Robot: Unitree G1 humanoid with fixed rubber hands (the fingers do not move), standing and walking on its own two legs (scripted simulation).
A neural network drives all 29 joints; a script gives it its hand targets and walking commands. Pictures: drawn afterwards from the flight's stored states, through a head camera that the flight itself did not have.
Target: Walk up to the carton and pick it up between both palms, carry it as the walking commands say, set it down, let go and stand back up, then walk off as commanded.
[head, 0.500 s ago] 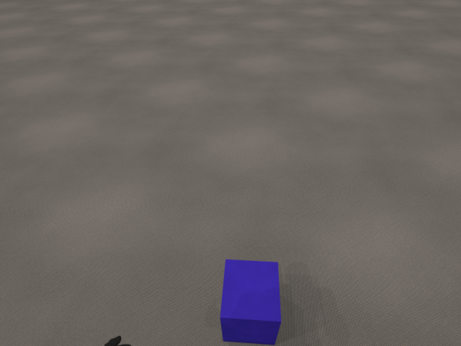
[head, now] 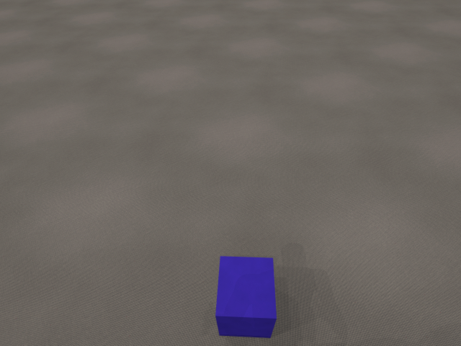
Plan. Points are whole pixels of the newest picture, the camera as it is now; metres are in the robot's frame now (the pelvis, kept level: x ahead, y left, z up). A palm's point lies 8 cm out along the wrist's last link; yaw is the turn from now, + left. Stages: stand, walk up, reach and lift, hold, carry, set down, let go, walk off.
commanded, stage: walk off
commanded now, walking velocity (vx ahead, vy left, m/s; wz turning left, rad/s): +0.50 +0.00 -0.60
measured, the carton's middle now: (245, 297) +0.43 -0.01 -0.64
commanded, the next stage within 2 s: stand in 1.86 s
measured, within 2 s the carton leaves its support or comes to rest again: rests again in 1.54 s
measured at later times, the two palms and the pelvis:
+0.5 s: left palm (207, 285) +0.27 +0.08 -0.13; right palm (457, 318) +0.22 -0.43 -0.15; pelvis +0.18 -0.16 -0.01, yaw -13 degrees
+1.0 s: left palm (228, 282) +0.25 +0.04 -0.05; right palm (446, 218) +0.44 -0.50 -0.12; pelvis +0.29 -0.23 +0.03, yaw -15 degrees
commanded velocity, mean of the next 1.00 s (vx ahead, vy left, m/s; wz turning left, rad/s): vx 0.50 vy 0.00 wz -0.60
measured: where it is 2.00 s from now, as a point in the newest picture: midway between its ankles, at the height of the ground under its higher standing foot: (363, 326)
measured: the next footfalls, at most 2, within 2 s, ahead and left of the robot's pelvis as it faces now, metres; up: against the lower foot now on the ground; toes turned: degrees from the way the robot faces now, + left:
right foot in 0.30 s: +0.27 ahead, -0.22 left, +0.00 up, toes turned -12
left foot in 0.96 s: +0.29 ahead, +0.01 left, +0.12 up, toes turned -11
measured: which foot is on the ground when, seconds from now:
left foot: down 0.00-0.32, up 0.34-0.94, down 0.96-1.00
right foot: up 0.00-0.28, down 0.30-1.00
